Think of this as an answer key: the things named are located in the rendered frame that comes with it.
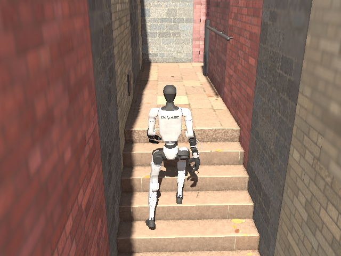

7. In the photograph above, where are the stairs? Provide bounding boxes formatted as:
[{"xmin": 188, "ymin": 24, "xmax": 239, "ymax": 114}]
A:
[{"xmin": 117, "ymin": 129, "xmax": 260, "ymax": 256}]

